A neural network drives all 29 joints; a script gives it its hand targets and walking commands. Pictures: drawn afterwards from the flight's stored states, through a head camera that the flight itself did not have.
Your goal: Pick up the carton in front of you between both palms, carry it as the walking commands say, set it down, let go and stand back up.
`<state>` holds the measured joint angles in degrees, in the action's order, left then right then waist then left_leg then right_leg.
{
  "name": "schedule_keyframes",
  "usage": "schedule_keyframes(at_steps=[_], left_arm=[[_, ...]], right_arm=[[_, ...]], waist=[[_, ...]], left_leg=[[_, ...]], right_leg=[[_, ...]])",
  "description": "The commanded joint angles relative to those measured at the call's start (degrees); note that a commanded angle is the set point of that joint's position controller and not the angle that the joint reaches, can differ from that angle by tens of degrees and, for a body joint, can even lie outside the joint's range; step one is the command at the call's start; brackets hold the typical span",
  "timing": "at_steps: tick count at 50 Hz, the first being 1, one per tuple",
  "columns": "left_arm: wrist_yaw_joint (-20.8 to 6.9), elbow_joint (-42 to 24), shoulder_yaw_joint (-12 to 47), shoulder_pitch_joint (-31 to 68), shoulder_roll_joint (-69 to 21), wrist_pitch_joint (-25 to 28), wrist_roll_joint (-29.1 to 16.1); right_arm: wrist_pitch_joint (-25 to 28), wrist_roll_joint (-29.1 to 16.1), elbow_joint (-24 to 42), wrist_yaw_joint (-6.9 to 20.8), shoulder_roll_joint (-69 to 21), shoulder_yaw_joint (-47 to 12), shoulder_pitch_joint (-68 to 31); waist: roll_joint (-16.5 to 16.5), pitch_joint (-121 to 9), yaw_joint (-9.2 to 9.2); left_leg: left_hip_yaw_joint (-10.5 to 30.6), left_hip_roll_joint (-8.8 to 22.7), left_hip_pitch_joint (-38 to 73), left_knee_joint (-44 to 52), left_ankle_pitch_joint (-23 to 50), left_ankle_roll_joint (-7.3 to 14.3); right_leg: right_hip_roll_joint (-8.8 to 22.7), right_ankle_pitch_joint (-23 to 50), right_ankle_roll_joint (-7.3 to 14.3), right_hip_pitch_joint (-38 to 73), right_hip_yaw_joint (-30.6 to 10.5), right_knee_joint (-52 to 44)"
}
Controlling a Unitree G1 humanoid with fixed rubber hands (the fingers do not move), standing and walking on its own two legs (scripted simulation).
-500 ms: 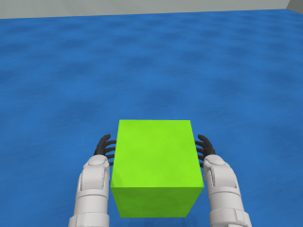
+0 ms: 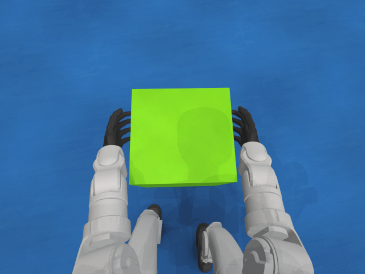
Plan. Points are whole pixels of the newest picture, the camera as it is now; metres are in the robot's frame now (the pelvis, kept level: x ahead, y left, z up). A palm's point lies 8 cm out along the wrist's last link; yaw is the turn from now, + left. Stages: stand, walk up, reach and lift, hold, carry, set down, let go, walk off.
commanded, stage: set down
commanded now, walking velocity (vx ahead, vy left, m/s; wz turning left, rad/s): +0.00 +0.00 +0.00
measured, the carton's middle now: (181, 145) +0.39 +0.04 -0.15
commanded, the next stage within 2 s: none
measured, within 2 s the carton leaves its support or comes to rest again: neither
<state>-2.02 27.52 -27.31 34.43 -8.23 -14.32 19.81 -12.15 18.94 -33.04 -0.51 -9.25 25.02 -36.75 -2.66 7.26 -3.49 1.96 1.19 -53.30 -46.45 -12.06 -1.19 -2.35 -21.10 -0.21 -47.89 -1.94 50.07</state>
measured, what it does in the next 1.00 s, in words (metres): lowers itself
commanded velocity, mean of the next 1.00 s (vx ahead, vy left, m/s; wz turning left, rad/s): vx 0.00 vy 0.00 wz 0.00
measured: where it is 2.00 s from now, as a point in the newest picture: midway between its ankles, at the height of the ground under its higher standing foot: (177, 246)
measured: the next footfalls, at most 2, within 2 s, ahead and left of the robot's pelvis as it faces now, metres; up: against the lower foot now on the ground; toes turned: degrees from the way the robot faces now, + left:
none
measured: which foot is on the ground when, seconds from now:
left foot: down 0.00-1.00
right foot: down 0.00-1.00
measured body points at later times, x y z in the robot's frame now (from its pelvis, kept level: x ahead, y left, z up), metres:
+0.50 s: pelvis -0.02 +0.00 -0.13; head +0.24 +0.02 +0.24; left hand +0.42 +0.20 -0.22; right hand +0.47 -0.10 -0.22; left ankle +0.09 +0.13 -0.69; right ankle +0.02 -0.12 -0.69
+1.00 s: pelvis -0.05 +0.00 -0.24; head +0.29 +0.02 +0.06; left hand +0.44 +0.21 -0.37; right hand +0.52 -0.09 -0.37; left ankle +0.09 +0.13 -0.69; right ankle +0.02 -0.12 -0.69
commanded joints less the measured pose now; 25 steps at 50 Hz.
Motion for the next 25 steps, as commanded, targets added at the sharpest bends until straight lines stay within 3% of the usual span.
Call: schedule_keyframes(at_steps=[1, 3, 5, 10, 13, 19, 25], left_arm=[[-10.83, -0.3, 35.01, 30.85, -46.39, 5.24, -10.07], [-11.0, -2.95, 37.65, 32.2, -46.26, 5.0, -11.85], [-11.52, -3.71, 38.41, 32.52, -46.15, 3.76, -12.39], [-14.08, 1.35, 33.97, 33.5, -47.89, -1.01, -10.57], [-15.06, 4.17, 30.93, 36.07, -48.5, -3.28, -9.46], [-14.24, 5.96, 27.88, 41.61, -47.89, -4.26, -9.08], [-12.03, 4.81, 29.01, 47.7, -47.85, -4.12, -11.1]], right_arm=[[5.58, -10.87, 2.02, 9.71, -48.02, -35.71, -30.85], [5.31, -13.18, 4.42, 9.04, -48.98, -39.57, -32.32], [4.03, -13.85, 4.99, 8.8, -49.49, -40.9, -32.9], [-1.02, -11.42, -0.04, 11.11, -51.12, -36.99, -34.24], [-3.1, -10.2, -3.1, 12.91, -50.81, -33.62, -37.07], [-3.63, -10.01, -6.69, 14.03, -47.98, -29.77, -43.15], [-3.15, -11.49, -8.12, 13.69, -45.32, -29.44, -48.7]], waist=[[1.19, -61.36, -1.8], [1.55, -69.78, -2.94], [1.23, -72.15, -3.39], [-1.03, -63.15, -3.09], [-1.41, -59.53, -3.07], [-0.91, -62.04, -3.54], [0.15, -70.32, -3.47]], left_leg=[[-0.72, -8.13, 34.26, -10.49, 31.64, 0.56], [-1.59, -8.4, 31.31, -13.55, 33.76, 0.49], [-2.58, -8.7, 24.81, -15.35, 30.21, 0.27], [-4.02, -8.82, 8.2, -17.46, 14.63, 0.14], [-4.29, -8.76, 3.05, -19.27, 10.3, 0.21], [-4.61, -8.77, -2.61, -24.8, 9.6, -0.23], [-5.33, -8.76, -5.68, -31.22, 10.78, -1.29]], right_leg=[[-6.89, 23.96, -1.78, -2.0, -0.95, 0.63], [-6.93, 27.52, -2.36, -2.93, -1.18, 3.93], [-7.0, 27.25, -2.61, -4.01, -1.21, 6.31], [-7.22, 13.34, -2.32, -13.14, -0.2, 8.64], [-7.43, 7.98, -1.77, -19.83, 0.64, 10.36], [-8.1, 5.55, -1.34, -30.47, 1.97, 16.85], [-9.07, 4.57, -1.06, -37.67, 3.36, 24.31]])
